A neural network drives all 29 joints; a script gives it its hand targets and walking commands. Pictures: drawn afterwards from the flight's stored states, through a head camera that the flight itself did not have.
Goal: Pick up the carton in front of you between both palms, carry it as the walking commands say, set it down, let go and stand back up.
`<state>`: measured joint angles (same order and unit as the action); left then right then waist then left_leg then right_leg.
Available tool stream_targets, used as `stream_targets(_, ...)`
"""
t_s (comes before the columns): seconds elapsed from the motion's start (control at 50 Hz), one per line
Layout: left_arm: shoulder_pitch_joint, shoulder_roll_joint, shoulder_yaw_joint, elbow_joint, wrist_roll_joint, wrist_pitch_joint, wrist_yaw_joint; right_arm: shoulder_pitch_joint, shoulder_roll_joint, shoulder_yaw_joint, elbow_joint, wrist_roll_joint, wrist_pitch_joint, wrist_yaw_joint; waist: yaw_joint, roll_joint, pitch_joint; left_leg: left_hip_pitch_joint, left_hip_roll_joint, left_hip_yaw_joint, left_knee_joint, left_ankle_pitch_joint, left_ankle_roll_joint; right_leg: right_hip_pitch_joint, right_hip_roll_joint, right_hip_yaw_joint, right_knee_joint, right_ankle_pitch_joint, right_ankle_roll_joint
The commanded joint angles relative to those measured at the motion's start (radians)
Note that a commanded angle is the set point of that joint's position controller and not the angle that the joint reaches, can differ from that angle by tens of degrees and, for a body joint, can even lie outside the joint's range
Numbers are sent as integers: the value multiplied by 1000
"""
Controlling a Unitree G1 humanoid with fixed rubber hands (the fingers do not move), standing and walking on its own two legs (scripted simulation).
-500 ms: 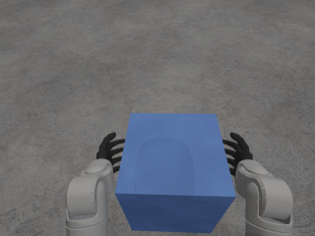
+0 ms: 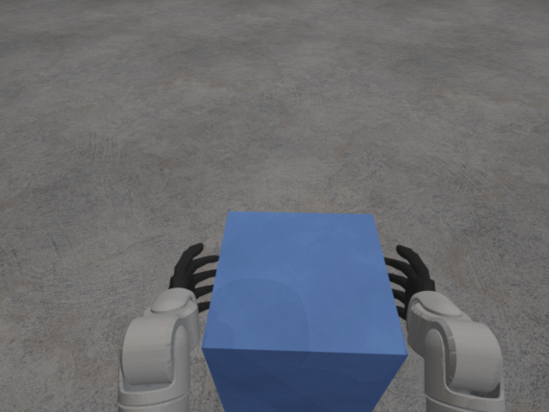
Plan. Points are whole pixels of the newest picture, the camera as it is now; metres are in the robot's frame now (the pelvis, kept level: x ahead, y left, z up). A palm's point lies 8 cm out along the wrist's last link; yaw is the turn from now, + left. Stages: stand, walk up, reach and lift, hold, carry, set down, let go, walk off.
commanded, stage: carry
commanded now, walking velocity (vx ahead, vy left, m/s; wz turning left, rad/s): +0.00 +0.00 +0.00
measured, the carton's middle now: (297, 319) +0.27 +0.00 +0.01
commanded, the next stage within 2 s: none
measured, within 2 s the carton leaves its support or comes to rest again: neither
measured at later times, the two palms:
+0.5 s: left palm (179, 326) +0.22 +0.15 +0.08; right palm (421, 333) +0.22 -0.15 +0.08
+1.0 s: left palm (188, 348) +0.21 +0.15 +0.03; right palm (411, 351) +0.21 -0.15 +0.03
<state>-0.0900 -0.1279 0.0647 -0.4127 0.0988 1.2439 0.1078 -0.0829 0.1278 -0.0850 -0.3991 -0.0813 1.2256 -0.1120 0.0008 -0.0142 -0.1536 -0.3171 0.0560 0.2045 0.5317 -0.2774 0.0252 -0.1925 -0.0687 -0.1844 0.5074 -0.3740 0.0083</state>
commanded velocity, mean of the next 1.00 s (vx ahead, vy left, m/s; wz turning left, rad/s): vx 0.00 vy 0.00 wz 0.00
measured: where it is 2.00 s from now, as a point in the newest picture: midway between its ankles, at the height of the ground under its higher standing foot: outside the picture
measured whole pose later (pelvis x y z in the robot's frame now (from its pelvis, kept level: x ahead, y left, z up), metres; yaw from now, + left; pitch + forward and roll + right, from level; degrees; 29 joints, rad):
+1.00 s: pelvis -0.06 +0.00 +0.00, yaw +0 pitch +2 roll +0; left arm -0.14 -0.13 0.11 0.13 0.23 0.78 0.03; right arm -0.14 0.13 -0.14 0.14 -0.23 0.77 -0.02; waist 0.00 -0.01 -0.11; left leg -0.34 0.06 0.20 0.48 -0.17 0.04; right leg -0.23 -0.06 -0.19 0.49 -0.29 -0.01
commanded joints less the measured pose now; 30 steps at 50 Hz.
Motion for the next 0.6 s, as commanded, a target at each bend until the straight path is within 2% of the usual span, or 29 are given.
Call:
stream_targets(0.0, -377, -904, -682, -115, -369, -30, -176, -421, 905, 706, -151, 361, -14, 177, 2, -15, -267, 176, 129, -120, 29, 688, 5, 90, -98, 73, 19, 636, 1)
stream_targets(0.08, -374, -902, -687, -143, -370, -38, -176, -411, 903, 719, -173, 367, -19, 178, 0, -16, -260, 169, 122, -115, 25, 610, 1, 92, -104, 77, 19, 627, -2)
stream_targets(0.2, -349, -858, -687, -141, -354, -28, -172, -351, 857, 696, -139, 343, -11, 180, -1, 28, -212, 156, 125, -115, 6, 528, 3, 58, -107, 87, -3, 519, -7)
stream_targets(0.26, -348, -834, -683, -117, -344, -19, -173, -329, 832, 673, -99, 324, -5, 182, -1, 43, -162, 136, 126, -119, -15, 487, 3, 31, -105, 91, -22, 461, -8)
stream_targets(0.34, -329, -826, -671, -46, -317, -29, -191, -307, 822, 654, -35, 293, -16, 198, -2, 35, -103, 113, 127, -126, -44, 420, 4, 1, -102, 95, -54, 392, -9)
stream_targets(0.48, -395, -833, -631, 56, -270, -143, -228, -431, 822, 658, 11, 264, -132, 234, -4, 1, -59, 72, 121, -146, -110, 200, 7, -33, -98, 105, -118, 183, -23)
stream_targets(0.58, -398, -821, -625, 77, -251, -228, -233, -432, 805, 653, 59, 250, -215, 247, -4, 11, -124, 108, 116, -144, -118, 164, 8, -25, -101, 111, -131, 126, -30)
